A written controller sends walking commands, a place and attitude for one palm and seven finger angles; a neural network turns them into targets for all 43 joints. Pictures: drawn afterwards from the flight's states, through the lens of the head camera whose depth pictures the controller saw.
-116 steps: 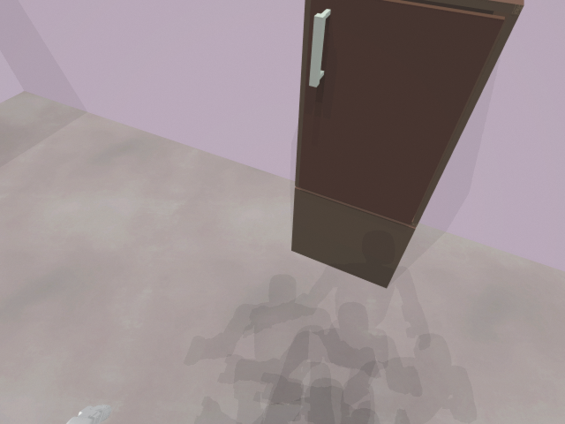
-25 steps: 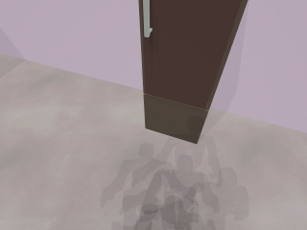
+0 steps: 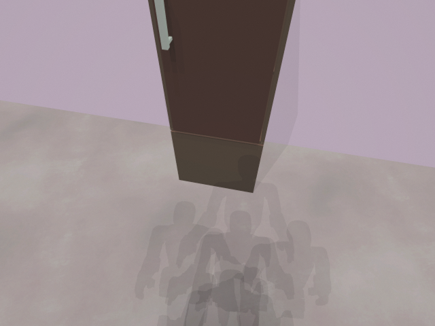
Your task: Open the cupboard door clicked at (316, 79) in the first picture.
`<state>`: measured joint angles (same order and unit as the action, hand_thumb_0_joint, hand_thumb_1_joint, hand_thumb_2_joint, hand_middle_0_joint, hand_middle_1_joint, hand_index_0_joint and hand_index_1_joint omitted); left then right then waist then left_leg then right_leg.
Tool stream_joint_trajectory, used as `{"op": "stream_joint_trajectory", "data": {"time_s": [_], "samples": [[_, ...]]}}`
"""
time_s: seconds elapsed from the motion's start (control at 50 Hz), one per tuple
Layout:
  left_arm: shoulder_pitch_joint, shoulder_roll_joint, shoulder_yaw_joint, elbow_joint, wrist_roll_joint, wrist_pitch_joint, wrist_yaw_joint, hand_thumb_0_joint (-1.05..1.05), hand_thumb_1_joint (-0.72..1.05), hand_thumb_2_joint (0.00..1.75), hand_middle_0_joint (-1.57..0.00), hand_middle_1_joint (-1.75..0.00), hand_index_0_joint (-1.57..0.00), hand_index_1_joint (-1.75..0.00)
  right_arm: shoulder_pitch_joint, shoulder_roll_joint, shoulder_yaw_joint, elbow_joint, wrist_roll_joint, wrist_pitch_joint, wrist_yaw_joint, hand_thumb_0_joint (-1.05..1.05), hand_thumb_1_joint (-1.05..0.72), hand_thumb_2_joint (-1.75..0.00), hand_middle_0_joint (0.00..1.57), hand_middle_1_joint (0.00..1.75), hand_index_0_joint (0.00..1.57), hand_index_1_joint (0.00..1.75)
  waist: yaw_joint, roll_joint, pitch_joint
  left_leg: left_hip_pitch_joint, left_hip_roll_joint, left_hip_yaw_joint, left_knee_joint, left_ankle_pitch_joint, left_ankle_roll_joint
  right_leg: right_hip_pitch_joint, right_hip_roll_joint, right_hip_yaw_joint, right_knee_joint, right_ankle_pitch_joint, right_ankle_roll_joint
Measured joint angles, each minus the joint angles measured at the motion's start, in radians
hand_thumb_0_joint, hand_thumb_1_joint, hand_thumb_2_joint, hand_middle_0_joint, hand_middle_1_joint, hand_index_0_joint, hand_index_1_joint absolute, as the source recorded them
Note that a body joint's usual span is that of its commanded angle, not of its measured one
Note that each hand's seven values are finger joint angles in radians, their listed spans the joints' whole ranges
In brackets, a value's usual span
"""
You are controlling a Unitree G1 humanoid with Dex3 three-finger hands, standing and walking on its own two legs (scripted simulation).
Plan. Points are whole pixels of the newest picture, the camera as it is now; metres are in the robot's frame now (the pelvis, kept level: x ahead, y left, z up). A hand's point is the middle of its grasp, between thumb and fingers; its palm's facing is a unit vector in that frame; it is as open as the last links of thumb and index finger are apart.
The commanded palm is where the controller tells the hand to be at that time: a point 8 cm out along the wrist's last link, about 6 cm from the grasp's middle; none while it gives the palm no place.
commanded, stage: turn to face it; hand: left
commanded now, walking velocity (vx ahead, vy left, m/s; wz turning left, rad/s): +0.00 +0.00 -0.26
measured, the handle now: (164, 19) +0.87 +0.24 +0.14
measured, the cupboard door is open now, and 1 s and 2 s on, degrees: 0 0 0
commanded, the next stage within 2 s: take the last steps up to it in 0.02 s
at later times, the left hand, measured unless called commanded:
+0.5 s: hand out of the picture +0.06 +0.19 -0.17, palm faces -0.01 -0.98 -0.20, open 7.3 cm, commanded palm none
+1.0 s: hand (106, 267) +0.25 +0.29 -0.17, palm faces -0.01 -0.98 -0.19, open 7.4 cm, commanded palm none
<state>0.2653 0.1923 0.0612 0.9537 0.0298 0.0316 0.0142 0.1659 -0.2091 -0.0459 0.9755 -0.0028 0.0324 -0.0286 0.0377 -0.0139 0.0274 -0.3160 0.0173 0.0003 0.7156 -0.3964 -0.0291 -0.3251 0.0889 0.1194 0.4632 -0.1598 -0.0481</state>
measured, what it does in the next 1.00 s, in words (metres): walks ahead: left foot, then right foot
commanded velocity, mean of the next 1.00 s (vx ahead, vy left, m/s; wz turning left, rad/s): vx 0.24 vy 0.07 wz -0.02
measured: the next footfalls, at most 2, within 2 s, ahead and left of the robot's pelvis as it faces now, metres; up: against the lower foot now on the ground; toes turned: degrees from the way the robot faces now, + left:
left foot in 0.06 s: +0.01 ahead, +0.14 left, +0.00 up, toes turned -1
right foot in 0.36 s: +0.02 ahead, -0.10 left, +0.00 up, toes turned -10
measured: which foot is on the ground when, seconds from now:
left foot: up 0.00-0.04, down 0.06-0.36, up 0.38-0.74, down 0.76-1.00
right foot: down 0.00-0.06, up 0.08-0.34, down 0.36-0.76, up 0.78-1.00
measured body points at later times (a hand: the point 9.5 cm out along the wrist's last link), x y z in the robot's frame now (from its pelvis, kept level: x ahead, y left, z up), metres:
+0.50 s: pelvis +0.03 +0.02 +0.00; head +0.03 +0.01 +0.45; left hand +0.06 +0.24 -0.15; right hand -0.03 -0.21 -0.16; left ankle +0.03 +0.13 -0.68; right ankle -0.02 -0.09 -0.74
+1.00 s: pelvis +0.20 +0.11 +0.00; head +0.21 +0.11 +0.45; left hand +0.25 +0.34 -0.16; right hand +0.20 -0.12 -0.15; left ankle +0.21 +0.19 -0.74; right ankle +0.21 +0.00 -0.68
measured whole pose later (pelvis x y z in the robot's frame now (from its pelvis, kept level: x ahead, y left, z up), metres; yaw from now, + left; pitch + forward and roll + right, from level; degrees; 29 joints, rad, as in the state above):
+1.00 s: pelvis +0.20 +0.11 +0.00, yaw -4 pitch +0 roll +1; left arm 0.25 0.17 0.07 1.04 0.03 -0.02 0.00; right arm 0.29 -0.14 -0.03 1.06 -0.02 -0.06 -0.02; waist 0.01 -0.03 0.01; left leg -0.21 0.00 0.19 0.44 -0.23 0.06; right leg -0.51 -0.09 -0.11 1.02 -0.33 -0.01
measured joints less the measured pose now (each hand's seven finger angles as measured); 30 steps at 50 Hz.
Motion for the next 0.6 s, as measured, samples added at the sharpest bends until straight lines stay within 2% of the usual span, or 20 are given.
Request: {"op": "stream_joint_trajectory", "data": {"time_s": [0.06,0.12,0.16,0.2,0.26,0.34,0.36,0.38,0.42,0.46,0.5,0.6], "samples": [[-0.005,0.017,0.007,0.000,-0.007,0.009,0.001,0.01,0.91,0.89,-0.20,-0.30,-0.20,-0.30,0.019,0.006,0.008,-0.012,0.001,-0.025,-0.004,0.00,-0.90,-0.90,0.20,0.30,0.20,0.29,-0.015,-0.002,-0.018,0.087,0.002,0.002,-0.207,0.075,0.027,-0.031,0.016,0.007,0.046,-0.014,0.021],[-0.025,0.040,0.019,0.009,-0.005,0.023,-0.004,0.01,0.91,0.89,-0.20,-0.30,-0.20,-0.30,0.041,0.028,0.019,-0.012,-0.011,-0.027,-0.006,0.00,-0.90,-0.90,0.20,0.30,0.20,0.29,-0.025,-0.029,-0.017,0.095,-0.005,0.023,-0.202,0.084,0.039,-0.102,0.003,-0.017,0.263,-0.202,0.047],[-0.033,0.049,0.026,0.009,-0.002,0.022,-0.010,0.01,0.91,0.89,-0.20,-0.30,-0.20,-0.30,0.058,0.038,0.027,-0.005,-0.017,-0.026,-0.008,0.00,-0.90,-0.90,0.20,0.30,0.20,0.29,-0.026,-0.032,-0.015,0.115,0.000,0.037,-0.223,0.095,0.041,-0.142,-0.013,-0.047,0.427,-0.233,0.062],[-0.033,0.050,0.025,0.010,-0.001,0.016,-0.015,0.01,0.91,0.89,-0.20,-0.30,-0.20,-0.30,0.076,0.042,0.032,0.007,-0.020,-0.027,-0.005,0.00,-0.90,-0.90,0.20,0.30,0.20,0.29,-0.026,-0.026,-0.016,0.137,0.007,0.052,-0.243,0.102,0.042,-0.139,-0.042,-0.082,0.481,-0.247,0.067],[-0.026,0.038,0.012,0.018,0.001,0.010,-0.022,0.01,0.91,0.90,-0.20,-0.30,-0.19,-0.30,0.107,0.040,0.031,0.024,-0.026,-0.035,0.004,0.00,-0.90,-0.90,0.20,0.30,0.20,0.29,-0.035,-0.005,-0.021,0.163,0.016,0.072,-0.257,0.098,0.043,-0.078,-0.085,-0.134,0.402,-0.268,0.062],[-0.021,0.011,-0.006,0.030,0.000,-0.011,-0.029,0.01,0.91,0.90,-0.19,-0.30,-0.19,-0.30,0.160,0.034,0.027,0.054,-0.025,-0.040,0.013,0.00,-0.90,-0.90,0.20,0.30,0.20,0.29,-0.051,0.022,-0.025,0.164,0.023,0.090,-0.217,0.061,0.035,0.057,-0.108,-0.179,0.165,-0.229,0.049],[-0.018,0.007,-0.010,0.029,0.001,-0.024,-0.030,0.01,0.91,0.90,-0.20,-0.30,-0.19,-0.30,0.178,0.034,0.027,0.062,-0.021,-0.040,0.015,0.00,-0.90,-0.90,0.20,0.30,0.20,0.29,-0.052,0.020,-0.027,0.149,0.020,0.092,-0.179,0.039,0.031,0.096,-0.113,-0.179,0.091,-0.206,0.040],[-0.021,-0.004,-0.012,0.034,0.003,-0.038,-0.026,0.01,0.91,0.90,-0.20,-0.30,-0.19,-0.30,0.190,0.030,0.024,0.073,-0.017,-0.038,0.017,0.00,-0.90,-0.90,0.20,0.30,0.20,0.29,-0.049,0.033,-0.022,0.123,0.025,0.086,-0.115,-0.003,0.034,0.099,-0.109,-0.184,0.081,-0.151,0.034],[-0.012,-0.030,-0.020,0.045,-0.002,-0.059,-0.019,0.00,0.91,0.90,-0.20,-0.30,-0.19,-0.30,0.210,0.021,0.018,0.100,-0.020,-0.018,0.025,0.00,-0.90,-0.90,0.20,0.30,0.20,0.29,-0.048,0.058,-0.019,0.047,0.028,0.062,0.060,-0.076,0.036,0.114,-0.105,-0.204,0.095,-0.158,0.030],[0.021,-0.048,-0.023,0.056,-0.003,-0.073,-0.011,0.00,0.91,0.89,-0.20,-0.30,-0.20,-0.30,0.217,0.016,0.011,0.119,-0.024,-0.002,0.036,0.00,-0.90,-0.90,0.20,0.30,0.20,0.29,-0.039,0.058,-0.027,-0.037,0.028,0.061,0.207,-0.045,0.034,0.149,-0.110,-0.208,0.057,-0.167,0.033],[0.059,-0.058,-0.023,0.077,-0.002,-0.077,-0.003,0.00,0.92,0.89,-0.20,-0.30,-0.20,-0.30,0.215,0.013,0.003,0.119,-0.027,0.002,0.045,0.01,-0.91,-0.90,0.20,0.30,0.20,0.29,-0.038,0.051,-0.031,-0.111,0.041,0.070,0.276,0.026,0.025,0.189,-0.119,-0.208,0.001,-0.153,0.042],[0.132,-0.063,-0.022,0.145,0.001,-0.082,0.000,0.00,0.92,0.89,-0.20,-0.30,-0.20,-0.30,0.184,0.017,-0.012,0.081,-0.022,-0.004,0.063,0.01,-0.91,-0.90,0.20,0.30,0.20,0.29,-0.041,0.025,-0.025,-0.218,0.086,0.088,0.218,0.162,0.007,0.271,-0.146,-0.219,-0.097,-0.140,0.071]]}}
